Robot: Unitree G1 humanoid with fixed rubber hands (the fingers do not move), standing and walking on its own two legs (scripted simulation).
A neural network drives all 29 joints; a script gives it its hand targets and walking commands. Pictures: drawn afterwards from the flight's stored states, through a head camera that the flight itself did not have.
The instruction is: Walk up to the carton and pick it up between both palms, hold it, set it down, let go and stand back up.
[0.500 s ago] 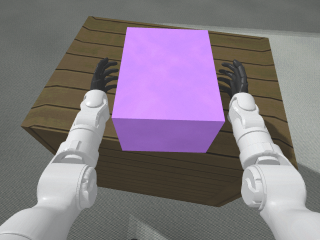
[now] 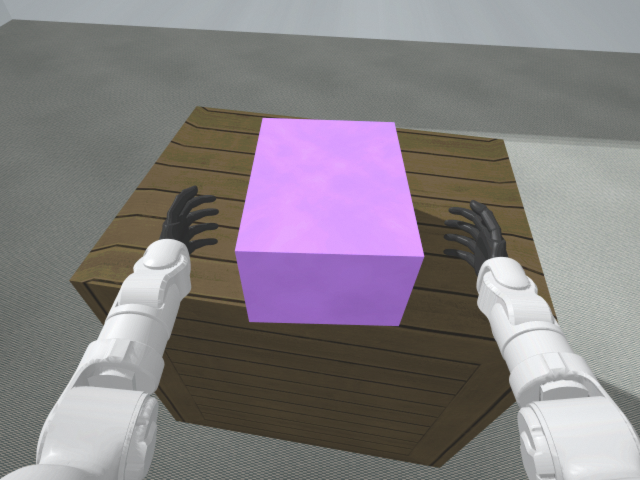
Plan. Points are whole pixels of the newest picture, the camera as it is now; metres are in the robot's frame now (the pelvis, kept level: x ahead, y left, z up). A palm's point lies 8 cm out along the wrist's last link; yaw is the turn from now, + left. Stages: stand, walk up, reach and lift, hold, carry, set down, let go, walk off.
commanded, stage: set down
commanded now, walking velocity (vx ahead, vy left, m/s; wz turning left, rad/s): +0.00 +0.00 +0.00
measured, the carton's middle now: (326, 215) +0.51 -0.01 +0.03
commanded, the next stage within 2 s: none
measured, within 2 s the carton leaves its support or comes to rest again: neither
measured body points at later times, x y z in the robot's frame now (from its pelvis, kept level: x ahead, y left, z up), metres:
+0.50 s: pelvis -0.01 -0.01 +0.00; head +0.01 +0.01 +0.45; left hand +0.31 +0.19 +0.02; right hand +0.32 -0.21 +0.04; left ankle +0.01 +0.12 -0.75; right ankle +0.00 -0.11 -0.75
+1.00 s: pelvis +0.00 -0.01 +0.00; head +0.02 +0.00 +0.45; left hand +0.26 +0.19 +0.02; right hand +0.27 -0.21 +0.02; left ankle +0.01 +0.12 -0.75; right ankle +0.00 -0.12 -0.75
